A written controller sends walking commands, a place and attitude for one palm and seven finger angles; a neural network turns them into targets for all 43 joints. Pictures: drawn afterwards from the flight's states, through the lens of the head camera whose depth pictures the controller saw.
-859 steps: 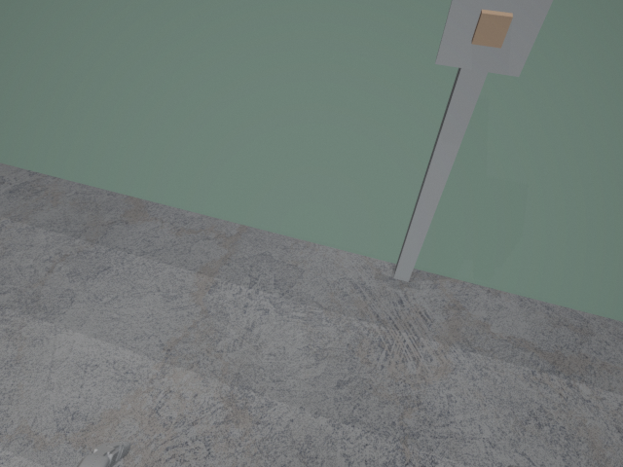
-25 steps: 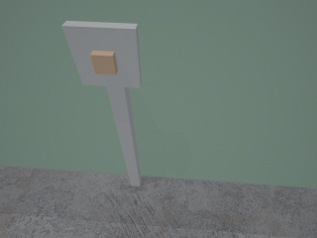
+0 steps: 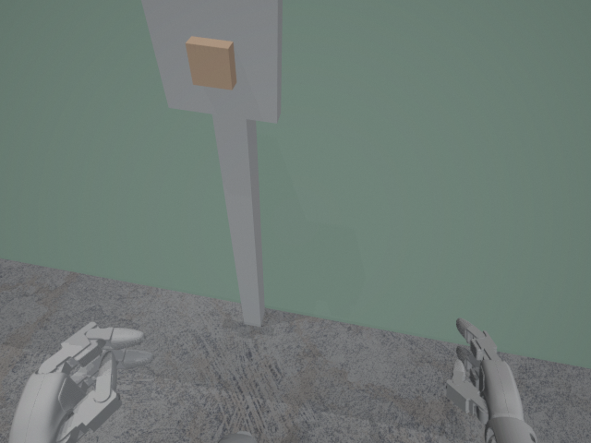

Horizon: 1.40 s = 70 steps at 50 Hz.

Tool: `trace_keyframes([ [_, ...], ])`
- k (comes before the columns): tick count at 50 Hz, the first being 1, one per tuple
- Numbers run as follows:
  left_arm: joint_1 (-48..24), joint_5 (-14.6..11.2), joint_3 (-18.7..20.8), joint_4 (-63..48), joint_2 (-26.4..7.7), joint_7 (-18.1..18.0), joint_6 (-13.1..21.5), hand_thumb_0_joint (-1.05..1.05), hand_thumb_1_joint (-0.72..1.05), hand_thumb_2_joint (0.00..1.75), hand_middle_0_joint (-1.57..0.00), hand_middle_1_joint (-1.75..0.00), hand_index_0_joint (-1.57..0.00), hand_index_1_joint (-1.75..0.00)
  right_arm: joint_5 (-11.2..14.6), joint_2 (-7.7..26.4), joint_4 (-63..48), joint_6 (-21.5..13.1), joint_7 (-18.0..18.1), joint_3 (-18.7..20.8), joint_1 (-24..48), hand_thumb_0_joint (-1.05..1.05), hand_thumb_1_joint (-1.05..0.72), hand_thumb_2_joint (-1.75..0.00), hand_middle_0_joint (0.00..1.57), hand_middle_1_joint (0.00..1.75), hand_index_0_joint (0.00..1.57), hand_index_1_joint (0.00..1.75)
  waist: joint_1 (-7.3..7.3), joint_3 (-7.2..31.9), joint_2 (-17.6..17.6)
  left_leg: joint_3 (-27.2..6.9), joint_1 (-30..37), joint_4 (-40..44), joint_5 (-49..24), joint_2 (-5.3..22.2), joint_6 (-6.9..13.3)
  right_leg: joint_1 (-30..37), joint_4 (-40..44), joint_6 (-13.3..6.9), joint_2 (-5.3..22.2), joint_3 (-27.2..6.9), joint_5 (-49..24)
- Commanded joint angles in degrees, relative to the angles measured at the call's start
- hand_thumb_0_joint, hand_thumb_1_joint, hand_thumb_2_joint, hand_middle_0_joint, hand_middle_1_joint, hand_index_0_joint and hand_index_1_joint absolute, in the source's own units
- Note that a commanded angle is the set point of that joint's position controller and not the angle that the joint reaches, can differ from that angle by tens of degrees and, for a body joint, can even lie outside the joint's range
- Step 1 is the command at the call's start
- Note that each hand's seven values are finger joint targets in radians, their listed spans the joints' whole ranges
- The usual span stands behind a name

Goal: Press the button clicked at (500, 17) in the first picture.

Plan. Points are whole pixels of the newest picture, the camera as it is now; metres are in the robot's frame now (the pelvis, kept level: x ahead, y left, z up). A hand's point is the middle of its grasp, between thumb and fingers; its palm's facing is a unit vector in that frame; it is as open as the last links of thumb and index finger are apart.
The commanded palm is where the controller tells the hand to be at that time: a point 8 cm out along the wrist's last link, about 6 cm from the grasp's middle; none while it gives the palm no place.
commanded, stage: raise the hand and make a fist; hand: left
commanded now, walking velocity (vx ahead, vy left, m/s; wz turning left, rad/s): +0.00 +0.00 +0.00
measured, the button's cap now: (213, 62) +0.55 +0.19 +0.23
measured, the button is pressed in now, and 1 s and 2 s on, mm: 0 0 0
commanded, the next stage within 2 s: aim a knuckle at the button in 1.46 s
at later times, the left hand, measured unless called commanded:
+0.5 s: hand (124, 315) +0.21 +0.21 +0.12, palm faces -0.05 -1.00 -0.07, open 3.1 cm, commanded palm +0.19 +0.27 +0.15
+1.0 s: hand (63, 232) +0.24 +0.25 +0.22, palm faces +0.01 -0.99 -0.11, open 3.1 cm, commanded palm +0.21 +0.29 +0.23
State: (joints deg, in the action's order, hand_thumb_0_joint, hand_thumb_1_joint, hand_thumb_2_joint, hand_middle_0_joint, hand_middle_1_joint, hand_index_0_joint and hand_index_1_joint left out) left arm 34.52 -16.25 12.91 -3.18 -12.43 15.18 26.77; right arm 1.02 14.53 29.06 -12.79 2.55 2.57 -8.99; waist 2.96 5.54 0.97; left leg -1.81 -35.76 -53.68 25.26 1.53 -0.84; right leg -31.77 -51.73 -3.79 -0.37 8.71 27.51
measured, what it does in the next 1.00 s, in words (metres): stands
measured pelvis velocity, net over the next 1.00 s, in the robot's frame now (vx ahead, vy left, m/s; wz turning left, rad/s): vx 0.01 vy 0.03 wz -0.01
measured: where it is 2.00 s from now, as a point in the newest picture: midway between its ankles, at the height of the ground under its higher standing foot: outside the picture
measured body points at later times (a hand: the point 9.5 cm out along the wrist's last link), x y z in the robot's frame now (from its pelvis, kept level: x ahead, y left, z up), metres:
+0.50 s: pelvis +0.01 +0.03 +0.03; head +0.02 +0.02 +0.48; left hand +0.21 +0.27 +0.13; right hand +0.15 -0.23 -0.05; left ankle +0.02 +0.13 -0.69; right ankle -0.01 -0.07 -0.69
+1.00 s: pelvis +0.01 +0.03 +0.05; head -0.02 +0.02 +0.49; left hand +0.24 +0.30 +0.23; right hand +0.21 -0.17 -0.01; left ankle +0.02 +0.13 -0.69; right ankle -0.01 -0.07 -0.69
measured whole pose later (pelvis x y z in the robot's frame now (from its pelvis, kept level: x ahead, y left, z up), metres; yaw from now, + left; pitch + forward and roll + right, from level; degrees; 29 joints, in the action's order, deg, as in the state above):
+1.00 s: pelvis +0.01 +0.03 +0.05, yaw -1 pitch -3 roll -1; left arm 9.7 -18.6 18.0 -16.9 -19.8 17.3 -8.7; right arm 3.2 13.1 34.7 -14.9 4.2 -5.7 -11.6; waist 3.9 2.2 -2.2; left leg 0.9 -11.9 -31.2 16.4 -1.0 1.9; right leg -8.7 -29.2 -0.6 1.1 6.0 17.6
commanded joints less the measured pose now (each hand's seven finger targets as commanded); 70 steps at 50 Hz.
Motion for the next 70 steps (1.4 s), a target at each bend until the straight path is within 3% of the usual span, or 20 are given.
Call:
trace_keyframes([
  [1, -22.71, -1.30, -6.52, -15.31, -5.27, 5.00, 7.32, 0.00, 0.90, 0.90, -0.97, -1.14, -0.97, -1.14, 1.18, 6.62, -3.91, -4.31, 1.55, -0.56, -0.91, 0.00, -0.90, -0.90, 0.20, 0.30, 0.20, 0.30, -9.84, -0.09, -4.78, -0.55, 4.87, 4.02, -7.04, -0.89, 3.42, -4.49, 13.27, 3.33, 0.23, -11.38, -6.43],
  [3, -21.12, -0.96, -4.06, -9.32, -9.41, 8.11, 1.97, 0.00, 0.90, 0.90, -1.02, -1.20, -1.02, -1.20, 1.98, 7.53, -3.92, -4.72, 2.30, -0.42, -0.94, 0.00, -0.90, -0.90, 0.20, 0.30, 0.20, 0.30, -8.32, 1.15, -1.02, -0.24, 3.28, 5.20, -4.57, -1.19, 3.48, -1.39, 17.21, 3.96, 1.33, -14.05, -0.47],
  [6, -14.55, -1.62, 3.96, -3.14, -14.95, 9.20, -9.12, 0.00, 0.90, 0.90, -1.11, -1.29, -1.11, -1.29, 2.79, 7.24, -5.29, -4.12, 2.85, -0.48, 0.68, 0.00, -0.90, -0.90, 0.20, 0.30, 0.20, 0.30, -3.03, 6.59, 0.66, 0.19, 3.58, 7.92, -7.21, -1.67, 3.38, 7.45, 18.96, 4.72, 3.21, -15.74, -1.30],
  [8, -11.62, -3.64, 9.26, -7.09, -16.40, 7.24, -13.97, 0.00, 0.90, 0.90, -1.16, -1.35, -1.16, -1.35, 2.64, 5.67, -7.13, -3.21, 2.95, -1.00, 2.65, 0.00, -0.90, -0.90, 0.20, 0.30, 0.20, 0.30, -0.10, 10.53, 1.47, 0.53, 5.16, 9.62, -10.59, -1.90, 2.89, 13.56, 18.84, 5.69, 4.62, -15.37, -7.56],
  [11, -9.26, -7.02, 12.64, -12.95, -12.88, 1.43, -15.24, 0.00, 0.90, 0.90, -1.24, -1.44, -1.24, -1.44, 2.27, 3.26, -7.40, -2.82, 2.73, -1.73, 4.43, 0.00, -0.90, -0.90, 0.20, 0.30, 0.20, 0.30, 1.96, 8.86, 3.49, 0.09, 6.97, 12.87, -14.04, -1.57, 2.10, 16.53, 17.71, 5.29, 3.32, -11.53, -14.77],
  [13, -9.08, -6.38, 12.86, -17.25, -12.05, -1.62, -13.23, 0.00, 0.90, 0.90, -1.30, -1.50, -1.30, -1.50, 2.10, 3.31, -6.42, -3.70, 2.05, -1.30, 2.48, 0.00, -0.90, -0.90, 0.20, 0.30, 0.20, 0.30, 1.38, 7.53, -0.94, 0.74, 9.23, 14.62, -16.15, -1.38, 1.93, 14.86, 16.90, 4.74, 2.21, -9.29, -19.01],
  [15, -9.34, -4.10, 8.36, -19.54, -9.80, -2.65, -11.13, 0.00, 0.90, 0.90, -1.30, -1.50, -1.30, -1.50, 1.80, 3.87, -5.82, -4.86, 1.31, -1.06, 0.83, 0.00, -0.90, -0.90, 0.20, 0.30, 0.20, 0.30, -0.19, 5.33, -3.15, 1.42, 11.52, 15.73, -17.19, -1.23, 2.14, 11.66, 16.33, 4.24, 1.12, -7.12, -20.24],
  [20, -14.31, -1.58, 0.56, -18.50, -8.48, 0.94, -10.87, 0.00, 0.90, 0.90, -1.30, -1.50, -1.30, -1.50, 2.38, 6.17, -4.48, -7.92, 1.35, -0.88, -1.48, 0.00, -0.90, -0.90, 0.20, 0.30, 0.20, 0.30, -3.73, 1.94, -2.84, 0.93, 14.19, 16.84, -13.37, -1.07, 2.91, 8.09, 19.09, 4.04, 0.66, -7.10, -14.00],
  [26, -19.76, -2.09, 8.38, -22.91, -15.69, 0.19, -13.52, 0.00, 0.90, 0.90, -1.30, -1.50, -1.30, -1.50, 2.28, 6.75, -3.66, -9.26, 2.57, -1.61, -0.67, 0.00, -0.90, -0.90, 0.20, 0.30, 0.20, 0.30, -1.26, 6.35, -3.35, -0.47, 19.33, 20.38, -15.73, -0.99, 2.92, 13.53, 19.62, 3.16, 0.19, -5.30, -15.42],
  [30, -21.24, -3.33, 8.22, -25.40, -13.38, -0.93, -15.53, 0.00, 0.90, 0.90, -1.30, -1.50, -1.30, -1.50, 2.44, 5.91, -3.73, -9.24, 2.18, -2.61, 0.43, 0.00, -0.90, -0.90, 0.20, 0.30, 0.20, 0.30, -0.66, 5.68, -7.86, -0.53, 22.78, 22.10, -20.62, -0.81, 2.16, 15.62, 19.84, 2.65, -0.13, -3.60, -21.12],
  [31, -21.76, -3.44, 7.60, -24.16, -13.00, -0.48, -16.87, 0.00, 0.90, 0.90, -1.30, -1.50, -1.30, -1.50, 2.38, 6.13, -3.66, -9.14, 2.04, -2.82, 0.48, 0.00, -0.90, -0.90, 0.20, 0.30, 0.20, 0.30, -0.74, 4.68, -5.26, -0.82, 22.71, 22.36, -21.71, -0.76, 2.22, 16.48, 20.25, 2.57, -0.43, -3.55, -22.43],
  [35, -24.36, -2.79, 4.21, -21.75, -11.54, 1.71, -23.58, 0.00, 0.90, 0.90, -1.30, -1.50, -1.30, -1.50, 2.82, 6.53, -3.63, -8.31, 1.99, -3.33, 1.18, 0.00, -0.90, -0.90, 0.20, 0.30, 0.20, 0.30, -0.93, 0.68, -6.39, -1.18, 23.59, 24.34, -21.98, -0.49, 1.87, 15.87, 21.98, 2.72, -0.39, -3.32, -23.32],
  [36, -24.88, -2.67, 3.95, -20.03, -11.32, 2.30, -25.68, 0.00, 0.90, 0.90, -1.30, -1.50, -1.30, -1.50, 2.85, 6.64, -3.60, -7.88, 2.13, -3.51, 1.43, 0.00, -0.90, -0.90, 0.20, 0.30, 0.20, 0.30, -0.91, -1.26, -4.14, -1.17, 22.97, 24.90, -21.24, -0.59, 2.02, 16.35, 22.82, 2.66, -0.62, -3.45, -23.09],
  [39, -29.05, -2.41, 6.69, -21.96, -14.74, 2.65, -30.08, 0.00, 0.90, 0.90, -1.30, -1.50, -1.30, -1.50, 2.93, 6.70, -4.26, -6.42, 2.53, -3.81, 2.51, 0.00, -0.90, -0.90, 0.20, 0.30, 0.20, 0.30, -0.49, 0.24, -2.73, -1.39, 24.43, 26.10, -20.71, -0.72, 2.27, 17.61, 23.96, 2.79, -0.33, -3.52, -22.53],
  [44, -36.05, -2.88, 11.26, -29.08, -18.26, 1.35, -30.92, 0.00, 0.90, 0.90, -1.30, -1.50, -1.30, -1.50, 2.40, 5.58, -4.75, -5.35, 2.53, -4.75, 4.41, 0.00, -0.90, -0.90, 0.20, 0.30, 0.20, 0.30, 0.31, 6.22, -5.35, -1.49, 29.50, 26.88, -25.64, -0.85, 1.87, 21.06, 24.29, 2.41, -0.34, -3.26, -25.03],
  [48, -39.50, -3.75, 10.68, -26.79, -17.38, 1.58, -31.55, 0.00, 0.90, 0.90, -1.30, -1.50, -1.30, -1.50, 2.62, 5.52, -3.42, -5.43, 2.56, -5.32, 5.44, 0.00, -0.90, -0.90, 0.20, 0.30, 0.20, 0.30, 0.06, 3.80, -7.94, -1.80, 30.20, 28.14, -23.64, -0.94, 1.60, 20.64, 25.94, 2.17, -0.45, -3.46, -23.38],
  [56, -37.94, -4.34, 10.72, -18.34, -17.32, 4.33, -41.26, 0.00, 0.90, 0.90, -1.30, -1.50, -1.30, -1.50, 3.65, 6.34, -3.61, -3.47, 2.96, -5.26, 7.59, 0.00, -0.90, -0.90, 0.20, 0.30, 0.20, 0.30, 0.75, -0.52, -0.74, -1.45, 27.42, 29.72, -18.05, -1.48, 2.47, 20.84, 28.94, 2.64, 0.06, -4.37, -19.27],
  [62, -40.26, -4.62, 13.91, -29.07, -20.12, 2.36, -37.86, 0.00, 0.90, 0.90, -1.30, -1.50, -1.30, -1.50, 3.09, 5.58, -5.16, -3.57, 2.51, -5.21, 8.72, 0.00, -0.90, -0.90, 0.20, 0.30, 0.20, 0.30, 0.95, 5.13, -4.57, -0.34, 29.94, 28.83, -18.99, -1.88, 2.63, 22.41, 28.80, 2.82, 0.45, -5.54, -18.95],
  [65, -40.48, -3.69, 12.73, -29.16, -18.80, 0.55, -34.83, 0.00, 0.90, 0.90, -1.30, -1.50, -1.30, -1.50, 2.98, 5.20, -4.34, -4.52, 2.55, -5.19, 7.47, 0.00, -0.90, -0.90, 0.20, 0.30, 0.20, 0.30, 0.35, 3.34, -7.66, -0.14, 30.53, 29.07, -18.25, -1.72, 2.42, 20.82, 28.86, 2.72, 0.20, -5.08, -18.01],
  [70, -39.71, -3.43, 10.69, -21.26, -17.37, 1.01, -35.81, 0.00, 0.90, 0.90, -1.30, -1.50, -1.30, -1.50, 3.32, 6.01, -2.70, -4.78, 3.22, -4.91, 7.06, 0.00, -0.90, -0.90, 0.20, 0.30, 0.20, 0.30, -0.32, -2.36, -3.87, 0.06, 27.84, 29.12, -14.50, -1.71, 2.74, 18.94, 30.94, 3.33, 0.59, -6.24, -14.58],
])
